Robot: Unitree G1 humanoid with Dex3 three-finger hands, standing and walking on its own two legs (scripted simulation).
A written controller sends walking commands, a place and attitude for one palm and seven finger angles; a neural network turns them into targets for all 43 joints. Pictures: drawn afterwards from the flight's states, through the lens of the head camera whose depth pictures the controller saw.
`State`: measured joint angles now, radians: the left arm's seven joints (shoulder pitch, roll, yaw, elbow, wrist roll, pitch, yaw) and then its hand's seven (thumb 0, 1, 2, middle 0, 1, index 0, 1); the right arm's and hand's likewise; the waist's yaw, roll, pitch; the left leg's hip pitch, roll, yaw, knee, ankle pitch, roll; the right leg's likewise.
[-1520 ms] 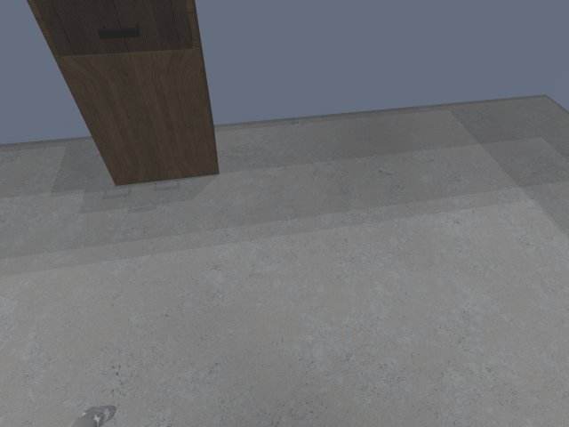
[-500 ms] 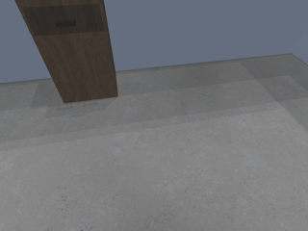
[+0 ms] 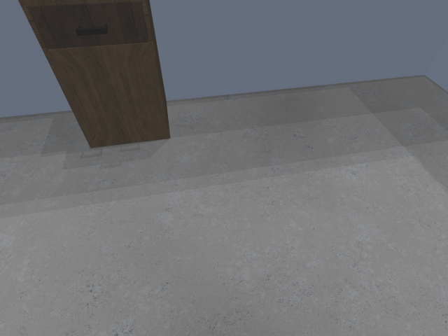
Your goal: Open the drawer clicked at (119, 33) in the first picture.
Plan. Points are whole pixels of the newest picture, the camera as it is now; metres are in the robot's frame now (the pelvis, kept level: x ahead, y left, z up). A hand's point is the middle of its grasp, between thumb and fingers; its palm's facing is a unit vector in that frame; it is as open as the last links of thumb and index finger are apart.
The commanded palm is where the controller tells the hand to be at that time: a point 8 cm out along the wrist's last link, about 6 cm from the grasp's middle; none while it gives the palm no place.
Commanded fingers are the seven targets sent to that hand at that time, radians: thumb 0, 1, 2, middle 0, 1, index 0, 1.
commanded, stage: look at it before walking up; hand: left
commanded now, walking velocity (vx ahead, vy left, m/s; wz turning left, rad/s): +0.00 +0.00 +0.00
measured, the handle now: (92, 29) +1.32 +0.68 -0.04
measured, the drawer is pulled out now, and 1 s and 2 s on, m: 0.00 0.00 0.00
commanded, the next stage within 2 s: walk to a spot facing it in 0.12 s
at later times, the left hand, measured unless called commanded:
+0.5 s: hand out of the picture +0.05 +0.23 -0.18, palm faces +0.10 -0.97 -0.23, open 7.4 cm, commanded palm none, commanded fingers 0.00 0.90 0.90 -0.20 -0.30 -0.20 -0.30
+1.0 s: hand (87, 292) +0.23 +0.32 -0.17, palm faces +0.29 -0.94 -0.16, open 7.4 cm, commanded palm none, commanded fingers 0.00 0.90 0.90 -0.20 -0.30 -0.20 -0.30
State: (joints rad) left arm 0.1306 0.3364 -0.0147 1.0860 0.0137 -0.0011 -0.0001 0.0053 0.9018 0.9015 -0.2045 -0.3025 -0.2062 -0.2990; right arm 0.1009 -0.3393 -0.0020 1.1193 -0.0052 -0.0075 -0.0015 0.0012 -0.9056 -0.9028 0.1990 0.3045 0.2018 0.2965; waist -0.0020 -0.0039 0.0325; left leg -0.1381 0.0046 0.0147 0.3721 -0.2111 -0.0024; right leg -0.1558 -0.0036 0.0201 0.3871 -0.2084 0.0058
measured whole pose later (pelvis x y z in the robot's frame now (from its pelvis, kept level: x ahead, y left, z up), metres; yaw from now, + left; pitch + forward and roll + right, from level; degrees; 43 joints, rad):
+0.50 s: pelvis +0.04 +0.02 -0.01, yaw +6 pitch +0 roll -1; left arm 0.26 0.25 0.01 1.04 0.03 -0.01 0.00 0.00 0.90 0.90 -0.20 -0.30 -0.21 -0.30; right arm 0.24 -0.26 -0.01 1.09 -0.02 0.04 0.02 0.00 -0.91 -0.90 0.20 0.30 0.20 0.30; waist 0.00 -0.01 0.00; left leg -0.35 0.02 0.03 0.83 -0.46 0.01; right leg -0.10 -0.04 -0.08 0.43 -0.32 0.02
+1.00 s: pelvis +0.20 +0.13 +0.00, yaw +18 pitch +0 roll -1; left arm 0.15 0.20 0.05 1.01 0.03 0.00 -0.01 0.01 0.91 0.90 -0.20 -0.30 -0.20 -0.30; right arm 0.42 -0.10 -0.03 1.11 -0.01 -0.07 -0.02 0.00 -0.91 -0.90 0.20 0.30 0.20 0.30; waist -0.04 -0.03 0.02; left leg 0.04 -0.08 0.01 0.27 -0.30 0.10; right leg -0.63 -0.13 -0.06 0.97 -0.16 0.08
